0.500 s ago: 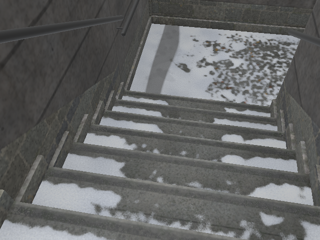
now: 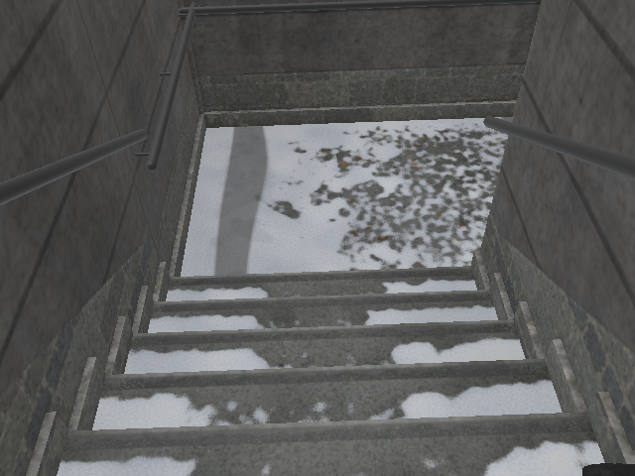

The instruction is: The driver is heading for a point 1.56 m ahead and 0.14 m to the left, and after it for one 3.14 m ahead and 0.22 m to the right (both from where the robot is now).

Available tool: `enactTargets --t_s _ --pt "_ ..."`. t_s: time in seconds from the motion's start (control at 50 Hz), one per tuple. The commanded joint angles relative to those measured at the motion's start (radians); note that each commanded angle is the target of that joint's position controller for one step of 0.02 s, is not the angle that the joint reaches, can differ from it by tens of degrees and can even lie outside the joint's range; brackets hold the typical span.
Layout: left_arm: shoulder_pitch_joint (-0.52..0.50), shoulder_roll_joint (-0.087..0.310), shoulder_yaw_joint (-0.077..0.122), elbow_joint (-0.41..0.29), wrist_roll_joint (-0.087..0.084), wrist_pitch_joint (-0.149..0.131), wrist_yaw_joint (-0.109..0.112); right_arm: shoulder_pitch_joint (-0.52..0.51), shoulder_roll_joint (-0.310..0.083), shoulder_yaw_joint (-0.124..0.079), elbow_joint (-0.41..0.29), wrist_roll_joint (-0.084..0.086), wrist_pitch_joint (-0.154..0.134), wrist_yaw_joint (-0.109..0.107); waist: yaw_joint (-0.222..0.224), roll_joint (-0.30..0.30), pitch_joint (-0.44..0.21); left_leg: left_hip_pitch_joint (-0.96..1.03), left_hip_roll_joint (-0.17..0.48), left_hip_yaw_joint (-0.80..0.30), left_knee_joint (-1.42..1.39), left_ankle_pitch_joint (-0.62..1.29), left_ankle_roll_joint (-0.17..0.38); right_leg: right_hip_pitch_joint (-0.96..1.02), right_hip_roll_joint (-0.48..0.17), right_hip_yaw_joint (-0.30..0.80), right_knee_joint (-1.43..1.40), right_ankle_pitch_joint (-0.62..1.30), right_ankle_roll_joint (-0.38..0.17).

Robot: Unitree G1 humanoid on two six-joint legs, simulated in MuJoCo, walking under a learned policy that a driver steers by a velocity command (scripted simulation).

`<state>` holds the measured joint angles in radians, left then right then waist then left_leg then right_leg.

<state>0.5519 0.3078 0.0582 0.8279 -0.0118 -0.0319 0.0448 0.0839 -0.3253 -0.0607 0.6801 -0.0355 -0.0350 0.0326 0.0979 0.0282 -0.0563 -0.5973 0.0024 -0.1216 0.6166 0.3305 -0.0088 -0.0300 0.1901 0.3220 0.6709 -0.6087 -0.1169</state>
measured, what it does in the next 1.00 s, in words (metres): goes down: left foot 0.17 m lower, then right foot 0.17 m lower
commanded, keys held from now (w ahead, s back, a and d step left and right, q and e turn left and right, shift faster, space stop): w+e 0.12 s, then w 0.48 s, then w+q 0.40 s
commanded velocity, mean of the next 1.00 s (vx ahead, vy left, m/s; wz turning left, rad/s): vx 0.50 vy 0.00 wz -0.08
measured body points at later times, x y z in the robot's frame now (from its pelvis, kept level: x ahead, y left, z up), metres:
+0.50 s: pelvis +0.23 +0.06 -0.16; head +0.22 +0.08 +0.29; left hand +0.42 +0.27 -0.28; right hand +0.04 -0.15 -0.28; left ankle +0.15 +0.16 -0.87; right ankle +0.35 -0.12 -0.80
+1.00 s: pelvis +0.49 -0.05 -0.32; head +0.50 -0.06 +0.13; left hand +0.48 +0.21 -0.46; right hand +0.49 -0.31 -0.47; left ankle +0.55 +0.10 -0.94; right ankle +0.48 -0.12 -1.04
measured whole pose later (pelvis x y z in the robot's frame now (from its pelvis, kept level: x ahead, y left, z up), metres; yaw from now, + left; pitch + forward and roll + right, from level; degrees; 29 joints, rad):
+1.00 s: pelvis +0.49 -0.05 -0.32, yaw -2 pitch -1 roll +0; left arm 0.40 0.20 0.05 1.01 0.02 -0.07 0.00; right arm 0.31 -0.24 -0.06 0.95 -0.06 0.03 0.00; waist -0.03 0.03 0.04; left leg -0.72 0.04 -0.04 1.31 -0.20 0.04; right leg -0.26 0.01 -0.15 0.63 -0.36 -0.06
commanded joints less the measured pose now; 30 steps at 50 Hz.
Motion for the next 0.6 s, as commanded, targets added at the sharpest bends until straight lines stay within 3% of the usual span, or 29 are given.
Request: enactTargets --t_s 0.02,0.04,0.06,0.08,0.1,0.12,0.14,0.16,0.18,0.2,0.22,0.24,0.26,0.28,0.3,0.32,0.34,0.36,0.38,0.42,0.44,0.46,0.52,0.54,0.56,0.6 --pt "-0.085 0.074 0.008 -0.065 0.015 -0.014 0.012 -0.023 0.013 0.017 -0.06 0.014 -0.012 0.002 -0.017 -0.103 0.113 0.384 -0.029 0.013 -0.121 0.114 -0.005 -0.391 -0.1 0.142 0.01 0.378 -0.048" --pt "-0.085 0.076 0.009 -0.056 0.032 -0.003 0.027 0.008 -0.001 0.012 -0.049 0.024 -0.02 -0.015 -0.026 -0.098 0.125 0.363 0.006 -0.034 -0.226 0.132 -0.007 -0.304 -0.091 0.157 0.113 0.372 -0.042" --pt "-0.083 0.074 0.008 -0.044 0.042 0.009 0.038 0.118 -0.01 0.001 -0.008 0.035 -0.023 -0.034 -0.075 -0.059 0.118 0.376 0.05 -0.051 -0.368 0.203 -0.018 -0.199 -0.067 0.13 0.278 0.373 -0.039" --pt "-0.092 0.093 0.011 -0.031 0.039 0.018 0.039 0.238 -0.02 -0.006 0.036 0.038 -0.026 -0.052 -0.133 -0.016 0.067 0.472 0.065 -0.002 -0.465 0.291 -0.027 -0.156 -0.042 0.081 0.478 0.387 -0.037" --pt "-0.055 0.099 0.014 -0.02 0.028 0.028 0.033 0.354 -0.047 -0.019 0.073 0.019 -0.029 -0.066 -0.153 0.048 0.027 0.646 0.099 0.005 -0.487 0.272 -0.014 -0.247 -0.032 0.011 0.741 0.313 -0.025" --pt "-0.054 0.068 0.016 -0.018 0.009 0.023 0.016 0.455 -0.085 -0.024 0.088 0.005 -0.025 -0.062 -0.186 0.141 -0.061 0.868 0.17 -0.031 -0.318 0.288 0.024 -0.447 0.037 -0.083 1.079 -0.143 -0.001" --pt "0.127 0.008 0.009 -0.035 -0.041 0.016 0.013 0.506 -0.092 -0.001 0.077 -0.03 -0.03 -0.037 -0.074 0.247 -0.197 1.202 0.361 -0.124 0.21 0.871 0.077 -0.772 0.018 -0.13 1.386 -0.399 0.037" --pt "0.175 0.034 -0.001 -0.011 -0.032 0.012 0.025 0.572 -0.112 -0.02 0.089 0.012 -0.031 -0.018 -0.121 0.262 -0.294 1.252 0.433 -0.249 0.225 0.742 0.153 -0.934 -0.064 -0.159 1.485 -0.299 0.041" --pt "0.094 0.046 -0.006 -0.009 0.007 0.019 0.021 0.55 -0.108 -0.031 0.098 0.032 -0.034 -0.017 -0.138 0.175 -0.224 1.045 0.437 -0.314 0.041 0.277 0.225 -0.976 -0.091 -0.224 1.513 -0.173 0.045" --pt "-0.012 0.062 -0.002 -0.039 0.044 0.026 0.007 0.457 -0.138 -0.035 0.098 0.035 -0.039 -0.029 -0.12 0.205 -0.131 0.824 0.463 -0.494 -0.159 -0.214 0.332 -1.017 -0.1 -0.262 1.481 -0.028 0.059" --pt "-0.18 0.096 0.007 -0.058 0.077 0.043 -0.006 0.451 -0.072 -0.011 0.122 0.041 -0.041 -0.032 -0.14 0.031 0.034 0.609 0.429 -0.461 -0.233 -0.303 0.331 -1.022 -0.117 -0.222 1.418 0.001 0.047" --pt "-0.25 0.061 0.0 -0.07 0.078 0.06 -0.005 0.449 -0.073 0.0 0.145 0.012 -0.057 -0.022 -0.126 0.016 0.157 0.376 0.414 -0.431 -0.206 -0.293 0.328 -0.96 -0.151 -0.123 1.231 0.091 0.03" --pt "-0.224 0.037 -0.002 -0.04 0.065 0.077 -0.007 0.461 -0.06 0.007 0.182 0.001 -0.059 -0.013 -0.088 0.006 0.208 0.244 0.36 -0.361 -0.195 -0.314 0.291 -0.923 -0.141 -0.124 1.162 0.096 0.024" --pt "-0.262 0.01 -0.005 -0.043 0.058 0.074 -0.016 0.442 -0.027 0.021 0.199 0.012 -0.07 -0.014 -0.055 0.003 0.242 0.189 0.272 -0.265 -0.183 -0.38 0.212 -0.948 -0.14 -0.093 0.99 0.278 0.024" --pt "-0.305 -0.008 -0.014 -0.062 0.04 0.065 -0.034 0.356 -0.012 0.031 0.175 0.024 -0.076 -0.021 -0.009 0.028 0.243 0.032 0.206 -0.16 -0.283 -0.451 0.165 -0.787 -0.133 -0.115 0.663 0.459 0.052" --pt "-0.312 -0.003 -0.007 -0.045 0.055 0.06 -0.047 0.349 -0.023 0.037 0.175 0.027 -0.075 -0.027 -0.021 0.068 0.214 0.002 0.179 -0.132 -0.306 -0.463 0.186 -0.676 -0.123 -0.158 0.515 0.596 0.07" --pt "-0.279 -0.026 -0.006 -0.001 0.071 0.061 -0.055 0.402 -0.043 0.026 0.207 0.027 -0.073 -0.027 -0.031 0.11 0.156 0.099 0.199 -0.16 -0.274 -0.339 0.214 -0.67 -0.133 -0.165 0.499 0.652 0.069" --pt "-0.255 -0.04 -0.009 0.021 0.074 0.068 -0.058 0.446 -0.048 0.023 0.226 0.034 -0.065 -0.03 -0.032 0.112 0.111 0.18 0.218 -0.158 -0.244 -0.223 0.222 -0.669 -0.14 -0.18 0.502 0.645 0.066" --pt "-0.238 -0.033 -0.003 0.042 0.064 0.068 -0.06 0.464 -0.058 0.016 0.237 0.034 -0.064 -0.028 -0.025 0.133 0.085 0.22 0.224 -0.147 -0.213 -0.163 0.214 -0.659 -0.15 -0.198 0.549 0.741 0.052" --pt "-0.362 -0.01 0.005 0.026 0.058 0.068 -0.059 0.512 -0.023 0.022 0.246 0.036 -0.052 -0.029 -0.064 0.068 0.135 0.318 0.209 -0.149 -0.208 -0.232 0.199 -0.755 -0.169 -0.217 0.501 0.714 0.033" --pt "-0.454 -0.01 0.009 0.005 0.065 0.059 -0.058 0.604 0.003 0.024 0.288 0.029 -0.051 -0.04 -0.117 0.058 0.174 0.48 0.21 -0.196 -0.158 -0.363 0.215 -0.927 -0.195 -0.122 0.454 0.769 0.031" --pt "-0.525 -0.005 0.013 -0.012 0.059 0.042 -0.06 0.632 -0.002 0.023 0.294 0.017 -0.051 -0.049 -0.145 0.021 0.182 0.57 0.179 -0.184 -0.108 -0.532 0.213 -1.018 -0.179 -0.116 0.336 0.804 0.029" --pt "-0.647 -0.019 0.012 -0.027 0.055 0.006 -0.06 0.718 -0.031 0.014 0.319 -0.009 -0.058 -0.069 -0.218 0.043 0.189 0.667 0.2 -0.241 -0.063 -0.534 0.241 -1.085 -0.172 -0.128 0.252 0.795 0.048" --pt "-0.69 -0.029 0.005 -0.048 0.055 -0.005 -0.064 0.674 0.001 0.023 0.312 -0.005 -0.059 -0.075 -0.203 0.013 0.208 0.595 0.188 -0.207 -0.044 -0.565 0.234 -1.027 -0.193 -0.158 0.142 0.891 0.062" --pt "-0.7 -0.044 -0.002 -0.055 0.054 -0.007 -0.075 0.624 0.008 0.028 0.297 -0.01 -0.062 -0.073 -0.204 0.003 0.216 0.452 0.152 -0.157 -0.048 -0.628 0.221 -0.874 -0.201 -0.248 0.061 1.003 0.067" --pt "-0.688 -0.071 -0.014 -0.053 0.04 -0.003 -0.099 0.547 0.027 0.038 0.282 0.0 -0.055 -0.058 -0.21 0.005 0.215 0.256 0.116 -0.088 -0.051 -0.665 0.197 -0.581 -0.215 -0.328 -0.047 1.127 0.068"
